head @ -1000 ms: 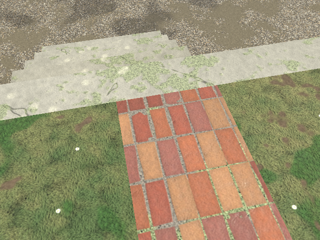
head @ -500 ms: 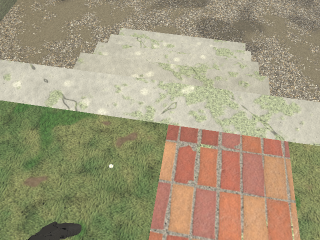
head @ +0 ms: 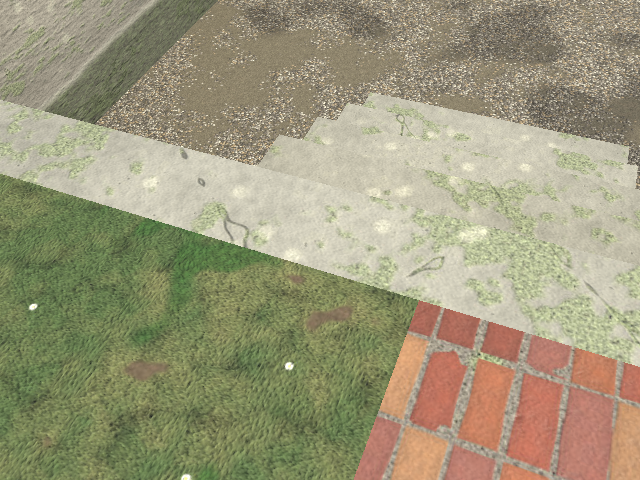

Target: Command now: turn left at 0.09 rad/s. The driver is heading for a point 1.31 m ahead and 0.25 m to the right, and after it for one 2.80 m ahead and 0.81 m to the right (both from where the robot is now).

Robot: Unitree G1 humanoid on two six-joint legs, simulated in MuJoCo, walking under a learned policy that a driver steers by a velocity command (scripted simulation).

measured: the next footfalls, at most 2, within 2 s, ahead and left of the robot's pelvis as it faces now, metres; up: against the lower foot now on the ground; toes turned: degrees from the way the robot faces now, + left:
left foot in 0.02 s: +0.01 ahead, +0.11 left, +0.00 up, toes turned -6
left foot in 1.14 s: +0.06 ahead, +0.07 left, +0.00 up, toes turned +2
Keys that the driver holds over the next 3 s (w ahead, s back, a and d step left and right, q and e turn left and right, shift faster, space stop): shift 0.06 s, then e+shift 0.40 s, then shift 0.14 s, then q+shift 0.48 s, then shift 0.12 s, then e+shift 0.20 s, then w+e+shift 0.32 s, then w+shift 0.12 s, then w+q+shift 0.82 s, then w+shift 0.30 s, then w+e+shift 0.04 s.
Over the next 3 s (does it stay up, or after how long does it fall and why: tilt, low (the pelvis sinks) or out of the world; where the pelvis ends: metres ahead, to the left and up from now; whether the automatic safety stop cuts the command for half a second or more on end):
stays up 1.11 -0.33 -0.02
